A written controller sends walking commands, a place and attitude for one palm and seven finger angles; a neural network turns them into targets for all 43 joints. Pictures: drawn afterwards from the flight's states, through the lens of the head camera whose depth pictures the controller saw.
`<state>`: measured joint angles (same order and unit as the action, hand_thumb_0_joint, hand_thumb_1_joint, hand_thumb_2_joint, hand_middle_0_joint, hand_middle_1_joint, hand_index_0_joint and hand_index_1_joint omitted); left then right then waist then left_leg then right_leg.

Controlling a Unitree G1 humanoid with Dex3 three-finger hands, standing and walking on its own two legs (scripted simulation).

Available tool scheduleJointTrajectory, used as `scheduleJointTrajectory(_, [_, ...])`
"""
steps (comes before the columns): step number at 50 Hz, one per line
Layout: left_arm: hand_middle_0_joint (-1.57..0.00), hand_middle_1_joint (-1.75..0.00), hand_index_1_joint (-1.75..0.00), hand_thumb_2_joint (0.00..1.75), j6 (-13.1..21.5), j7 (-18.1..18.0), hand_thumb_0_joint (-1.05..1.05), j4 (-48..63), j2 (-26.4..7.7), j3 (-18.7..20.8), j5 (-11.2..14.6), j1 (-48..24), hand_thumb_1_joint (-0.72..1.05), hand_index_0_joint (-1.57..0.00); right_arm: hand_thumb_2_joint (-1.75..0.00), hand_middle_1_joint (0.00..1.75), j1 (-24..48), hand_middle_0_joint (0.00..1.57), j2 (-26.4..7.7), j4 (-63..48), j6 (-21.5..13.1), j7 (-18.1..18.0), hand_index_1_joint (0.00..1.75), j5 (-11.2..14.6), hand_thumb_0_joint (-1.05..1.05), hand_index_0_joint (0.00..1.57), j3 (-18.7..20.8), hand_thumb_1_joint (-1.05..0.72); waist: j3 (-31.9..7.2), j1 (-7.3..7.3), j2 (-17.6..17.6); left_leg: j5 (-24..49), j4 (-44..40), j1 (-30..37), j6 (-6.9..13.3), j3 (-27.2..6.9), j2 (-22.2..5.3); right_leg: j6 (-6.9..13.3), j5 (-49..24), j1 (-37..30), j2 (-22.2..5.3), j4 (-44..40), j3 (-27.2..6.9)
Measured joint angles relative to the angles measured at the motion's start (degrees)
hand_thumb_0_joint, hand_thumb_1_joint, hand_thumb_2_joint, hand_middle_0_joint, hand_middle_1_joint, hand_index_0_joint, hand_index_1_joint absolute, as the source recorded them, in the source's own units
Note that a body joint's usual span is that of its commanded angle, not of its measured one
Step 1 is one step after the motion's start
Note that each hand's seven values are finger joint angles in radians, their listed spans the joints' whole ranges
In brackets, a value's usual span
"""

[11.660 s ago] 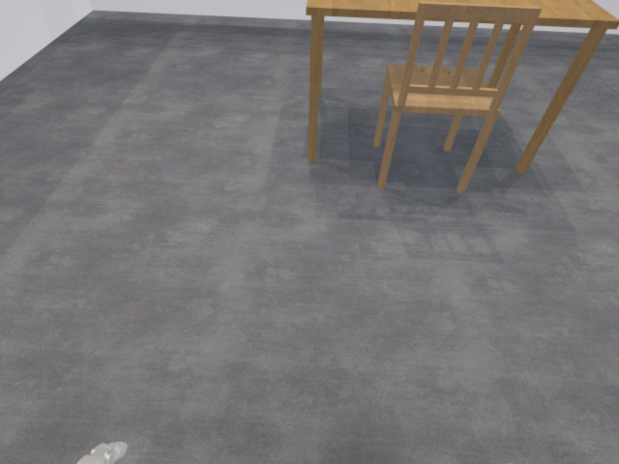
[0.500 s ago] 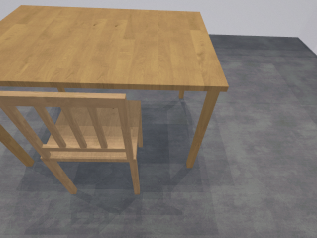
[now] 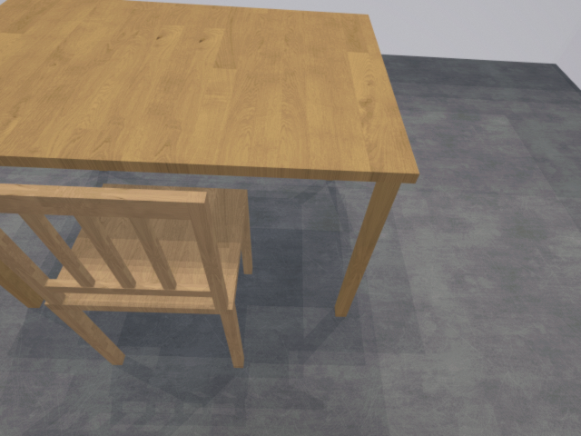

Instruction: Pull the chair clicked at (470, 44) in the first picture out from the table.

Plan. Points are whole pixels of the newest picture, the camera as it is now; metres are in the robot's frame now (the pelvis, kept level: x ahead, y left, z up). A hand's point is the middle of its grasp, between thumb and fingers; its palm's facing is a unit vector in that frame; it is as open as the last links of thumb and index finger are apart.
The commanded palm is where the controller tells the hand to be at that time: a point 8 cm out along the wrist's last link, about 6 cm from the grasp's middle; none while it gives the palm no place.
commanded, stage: come to a stop and stand still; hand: left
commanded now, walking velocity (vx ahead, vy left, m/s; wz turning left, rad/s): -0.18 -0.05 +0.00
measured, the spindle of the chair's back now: (109, 253) +0.41 +0.38 -0.10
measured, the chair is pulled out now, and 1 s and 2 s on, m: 0.00 0.00 0.00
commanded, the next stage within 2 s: look again from close up in 1.16 s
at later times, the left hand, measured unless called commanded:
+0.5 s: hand out of the picture +0.01 +0.17 -0.17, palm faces +0.10 -0.98 -0.19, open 7.4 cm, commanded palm none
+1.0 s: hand out of the picture -0.09 +0.13 -0.17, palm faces +0.09 -0.99 -0.14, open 7.4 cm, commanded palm none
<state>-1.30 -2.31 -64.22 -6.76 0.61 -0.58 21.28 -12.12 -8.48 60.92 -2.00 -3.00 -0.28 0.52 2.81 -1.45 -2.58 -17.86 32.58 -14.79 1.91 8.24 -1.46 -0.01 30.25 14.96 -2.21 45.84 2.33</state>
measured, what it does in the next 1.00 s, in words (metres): steps on the spot: left foot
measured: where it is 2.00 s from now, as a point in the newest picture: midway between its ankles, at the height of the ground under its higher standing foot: outside the picture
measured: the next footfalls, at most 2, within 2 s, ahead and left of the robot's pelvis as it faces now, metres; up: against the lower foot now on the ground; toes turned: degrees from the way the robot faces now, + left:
left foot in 0.42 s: -0.01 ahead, +0.09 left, +0.00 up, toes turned +5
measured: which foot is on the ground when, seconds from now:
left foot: down 0.00-0.14, up 0.16-0.40, down 0.42-1.00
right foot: down 0.00-1.00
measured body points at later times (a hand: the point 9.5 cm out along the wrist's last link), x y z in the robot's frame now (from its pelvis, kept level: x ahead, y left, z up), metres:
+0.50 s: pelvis -0.04 -0.01 +0.00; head -0.02 +0.01 +0.45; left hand +0.00 +0.23 -0.16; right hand +0.02 -0.24 -0.14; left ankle -0.04 +0.08 -0.73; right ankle -0.02 -0.12 -0.72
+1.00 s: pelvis -0.07 -0.02 +0.01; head -0.07 -0.02 +0.46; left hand -0.10 +0.18 -0.15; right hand -0.08 -0.24 -0.15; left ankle -0.04 +0.08 -0.73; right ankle -0.06 -0.13 -0.73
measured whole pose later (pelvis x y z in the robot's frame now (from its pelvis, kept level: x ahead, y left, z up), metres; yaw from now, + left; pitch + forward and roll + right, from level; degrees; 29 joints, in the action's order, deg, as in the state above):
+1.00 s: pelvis -0.07 -0.02 +0.01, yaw +2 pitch -1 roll +0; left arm -0.5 -1.2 -63.4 -6.9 0.0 -0.6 18.7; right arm -18.2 -7.3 64.2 0.4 -1.1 -0.6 -0.3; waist 0.5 -0.5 -0.6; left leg -10.7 24.5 -12.8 1.4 4.3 -0.2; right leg 1.0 13.4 11.1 -0.5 25.5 3.5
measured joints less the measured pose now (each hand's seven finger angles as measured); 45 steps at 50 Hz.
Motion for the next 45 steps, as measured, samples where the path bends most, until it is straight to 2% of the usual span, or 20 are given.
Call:
scheduleJointTrajectory(5, [-0.20,-0.30,-0.30,0.90,1.1,0.3,0.01,3.9,-0.6,0.6,-0.6,-4.5,0.91,-0.19,-0.90,0.30,1.9,0.20,-0.7,-1.2,1.3,0.5,0.30,0.0,0.00,0.20,0.8,-0.94,1.6,-0.18,1.4,1.1,-0.6,0.3,-1.2,-0.5,-0.1,-0.2,-13.5,1.2,-1.0,-10.3,0.7])
scheduleJointTrajectory(8, [-0.20,-0.30,-0.30,0.90,1.1,0.3,0.01,5.1,-1.6,0.9,-1.0,-5.7,0.92,-0.20,-0.90,0.30,2.1,0.20,-1.1,-1.9,2.7,1.1,0.30,0.1,0.00,0.20,1.6,-0.93,0.6,0.37,2.7,-1.6,2.9,-1.7,-1.8,-1.9,-0.9,1.1,-10.9,1.7,0.0,-9.5,1.6])
scheduleJointTrajectory(12, [-0.20,-0.30,-0.30,0.90,1.2,0.3,0.01,6.6,-2.3,0.9,-1.2,-7.2,0.92,-0.20,-0.90,0.30,2.0,0.20,-1.4,-2.1,4.1,1.5,0.30,-0.1,0.00,0.20,2.1,-0.92,-0.1,0.37,3.2,-9.2,14.6,-5.0,-1.9,-4.8,0.4,2.0,-11.7,1.7,0.4,-10.9,2.5])
scheduleJointTrajectory(14, [-0.20,-0.30,-0.30,0.90,1.3,0.2,0.01,7.4,-2.4,1.0,-1.3,-7.9,0.92,-0.20,-0.90,0.30,1.9,0.20,-1.4,-2.1,4.3,1.7,0.30,0.0,0.00,0.20,2.1,-0.92,0.0,0.16,2.8,-10.5,16.3,-5.2,-2.3,-5.1,1.0,2.2,-12.8,1.5,0.4,-12.2,2.6])
scheduleJointTrajectory(18, [-0.20,-0.30,-0.30,0.90,1.2,0.3,0.01,8.6,-3.0,1.2,-1.1,-8.5,0.91,-0.20,-0.90,0.30,1.2,0.20,-0.9,-2.6,4.0,2.0,0.30,0.1,0.00,0.20,1.6,-0.92,-0.2,-0.15,1.3,-8.0,9.4,-2.8,-2.9,-4.4,1.9,1.7,-14.3,1.8,-0.2,-13.5,2.6])
scheduleJointTrajectory(20, [-0.20,-0.30,-0.30,0.90,0.7,0.4,0.01,8.7,-3.4,1.4,-0.8,-8.4,0.91,-0.20,-0.90,0.30,0.5,0.20,-0.6,-3.0,3.4,2.1,0.30,0.2,0.00,0.20,1.3,-0.91,-0.4,0.06,0.8,-2.3,1.4,0.2,-2.7,-4.1,1.7,1.2,-14.3,2.4,-0.3,-12.7,2.8])
scheduleJointTrajectory(21, [-0.20,-0.30,-0.30,0.90,0.4,0.4,0.01,8.7,-3.5,1.5,-0.6,-8.4,0.91,-0.20,-0.90,0.30,0.1,0.20,-0.5,-3.1,3.0,2.1,0.30,0.1,0.00,0.20,1.3,-0.91,-0.5,0.27,0.8,1.5,-1.5,1.2,-1.5,-4.0,1.6,0.9,-14.0,2.8,-0.3,-11.7,3.0])
scheduleJointTrajectory(24, [-0.20,-0.30,-0.30,0.90,-1.0,0.5,0.01,7.8,-4.1,1.8,-0.3,-8.4,0.91,-0.20,-0.90,0.30,-1.3,0.20,0.2,-2.7,2.7,1.8,0.30,-0.5,0.00,0.20,0.9,-0.92,-0.7,-0.03,-1.0,1.4,-1.9,1.8,0.5,-2.9,2.6,0.4,-8.7,3.5,-0.9,-8.8,1.4])
scheduleJointTrajectory(26, [-0.20,-0.30,-0.30,0.90,-1.5,0.6,0.01,7.1,-4.0,1.7,-0.5,-8.1,0.91,-0.20,-0.90,0.30,-2.1,0.20,0.4,-2.3,2.7,1.5,0.30,-0.7,0.00,0.20,0.6,-0.92,-1.2,0.02,-1.1,1.6,-3.5,2.3,0.9,-2.5,3.0,0.4,-6.3,3.9,-0.9,-5.9,0.4])
scheduleJointTrajectory(29, [-0.20,-0.30,-0.30,0.90,-1.5,0.9,0.01,6.2,-3.5,1.6,-0.6,-7.8,0.91,-0.19,-0.90,0.30,-2.8,0.20,0.3,-1.7,2.6,1.2,0.30,-0.9,0.01,0.20,0.3,-0.93,-1.6,0.20,-0.6,3.1,-5.2,2.1,1.1,-2.4,3.5,0.4,-7.1,2.8,-1.0,-5.5,-0.4])
scheduleJointTrajectory(32, [-0.20,-0.30,-0.30,0.90,-0.5,0.9,0.01,5.4,-3.2,1.3,-0.5,-7.1,0.92,-0.19,-0.90,0.30,-3.2,0.20,0.1,-1.0,2.3,1.2,0.30,-0.7,0.01,0.20,0.2,-0.93,-1.6,0.06,-0.2,3.6,-4.9,1.2,1.0,-2.0,3.9,0.1,-11.8,-1.1,-1.2,-13.3,-0.8])
scheduleJointTrajectory(34, [-0.20,-0.30,-0.30,0.90,0.0,0.8,0.01,4.3,-2.3,0.9,-0.4,-6.8,0.92,-0.19,-0.90,0.30,-3.0,0.20,-0.6,-0.2,2.2,1.2,0.30,-0.4,0.01,0.20,0.3,-0.93,-1.1,0.39,1.8,3.8,-4.9,1.4,0.6,-2.5,2.8,-0.1,-13.4,-2.3,-0.1,-15.5,-0.2])
scheduleJointTrajectory(38, [-0.20,-0.30,-0.30,0.90,0.6,0.9,0.01,2.8,-1.7,0.1,-0.1,-5.1,0.92,-0.19,-0.90,0.30,-3.6,0.20,-0.7,0.7,2.1,1.5,0.30,-0.2,0.01,0.20,0.0,-0.93,-1.5,1.04,2.9,5.3,-6.7,2.4,0.1,-3.2,2.2,0.2,-14.7,-3.7,0.6,-18.0,0.4])
scheduleJointTrajectory(45, [-0.20,-0.30,-0.30,0.90,0.6,1.0,0.01,1.2,-0.9,-0.5,0.0,-3.5,0.91,-0.19,-0.90,0.30,-5.0,0.20,0.3,2.6,2.3,1.8,0.30,-0.2,0.01,0.20,-0.7,-0.92,-2.2,1.01,2.3,6.6,-8.0,2.8,-0.3,-3.6,1.5,0.7,-16.2,-4.5,1.4,-19.8,0.9])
